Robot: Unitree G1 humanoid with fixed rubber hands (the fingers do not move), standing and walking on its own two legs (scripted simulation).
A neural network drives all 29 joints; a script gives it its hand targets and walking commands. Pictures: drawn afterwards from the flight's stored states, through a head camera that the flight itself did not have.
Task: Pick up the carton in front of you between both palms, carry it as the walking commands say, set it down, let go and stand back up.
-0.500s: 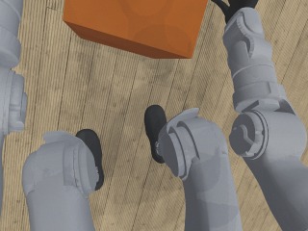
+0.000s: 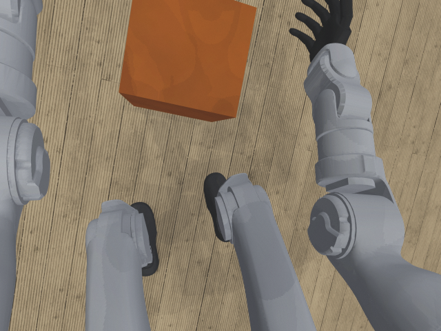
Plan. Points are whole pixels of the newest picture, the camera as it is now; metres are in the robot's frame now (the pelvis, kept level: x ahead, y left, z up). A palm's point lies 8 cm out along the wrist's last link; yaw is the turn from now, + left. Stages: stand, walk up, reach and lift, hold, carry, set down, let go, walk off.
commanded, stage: set down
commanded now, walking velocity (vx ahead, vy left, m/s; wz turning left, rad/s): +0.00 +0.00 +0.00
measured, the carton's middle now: (184, 65) +0.54 -0.06 -0.36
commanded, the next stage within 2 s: let go in 0.44 s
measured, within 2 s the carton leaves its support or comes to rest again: neither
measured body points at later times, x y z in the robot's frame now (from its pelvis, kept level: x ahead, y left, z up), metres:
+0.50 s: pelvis +0.03 +0.01 +0.13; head +0.35 +0.02 +0.44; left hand +0.63 +0.14 +0.04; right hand +0.50 -0.24 +0.04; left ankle +0.08 +0.11 -0.45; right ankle +0.13 -0.12 -0.45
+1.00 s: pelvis +0.08 -0.02 +0.24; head +0.28 +0.00 +0.65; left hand +0.46 +0.17 +0.13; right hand +0.39 -0.25 +0.15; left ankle +0.08 +0.11 -0.45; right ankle +0.13 -0.12 -0.45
